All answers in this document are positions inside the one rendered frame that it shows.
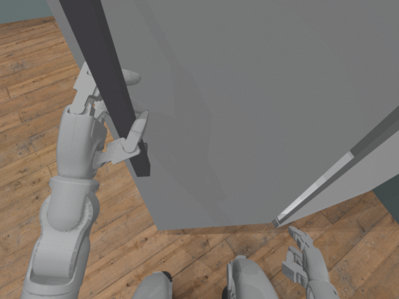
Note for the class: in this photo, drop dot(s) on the left robot thigh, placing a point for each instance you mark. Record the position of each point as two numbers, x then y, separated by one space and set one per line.
155 286

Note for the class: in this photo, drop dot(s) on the right robot thigh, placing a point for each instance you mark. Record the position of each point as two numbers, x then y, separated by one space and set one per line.
247 279

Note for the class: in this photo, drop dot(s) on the left robot forearm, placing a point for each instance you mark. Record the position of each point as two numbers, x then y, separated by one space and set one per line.
59 257

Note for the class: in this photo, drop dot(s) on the handle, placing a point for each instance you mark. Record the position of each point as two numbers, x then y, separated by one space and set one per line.
89 25

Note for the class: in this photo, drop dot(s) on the robot thigh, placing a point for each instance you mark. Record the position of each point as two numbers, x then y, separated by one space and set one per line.
247 279
155 286

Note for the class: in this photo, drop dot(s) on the right robot forearm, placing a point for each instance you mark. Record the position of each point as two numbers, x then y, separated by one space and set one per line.
320 289

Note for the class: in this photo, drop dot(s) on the right robot hand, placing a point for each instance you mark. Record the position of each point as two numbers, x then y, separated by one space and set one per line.
303 267

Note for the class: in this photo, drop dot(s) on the fridge door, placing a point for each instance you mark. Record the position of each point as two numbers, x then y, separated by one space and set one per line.
250 101

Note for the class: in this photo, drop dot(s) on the left robot hand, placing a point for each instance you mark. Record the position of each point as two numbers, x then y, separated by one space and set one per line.
82 129

